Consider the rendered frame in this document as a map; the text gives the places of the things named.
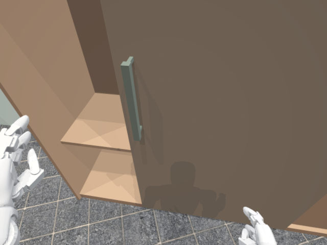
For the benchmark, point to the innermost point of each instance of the right robot hand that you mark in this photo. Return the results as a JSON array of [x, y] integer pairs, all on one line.
[[261, 234]]

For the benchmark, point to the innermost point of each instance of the left robot forearm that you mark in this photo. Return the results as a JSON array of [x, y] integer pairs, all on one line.
[[9, 232]]

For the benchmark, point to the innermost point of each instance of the wardrobe door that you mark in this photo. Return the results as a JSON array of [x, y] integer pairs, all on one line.
[[316, 216], [232, 100]]

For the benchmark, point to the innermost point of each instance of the handle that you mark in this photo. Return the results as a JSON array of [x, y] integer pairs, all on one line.
[[127, 74]]

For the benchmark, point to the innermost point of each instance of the left robot hand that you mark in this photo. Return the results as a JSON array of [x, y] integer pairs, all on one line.
[[12, 143]]

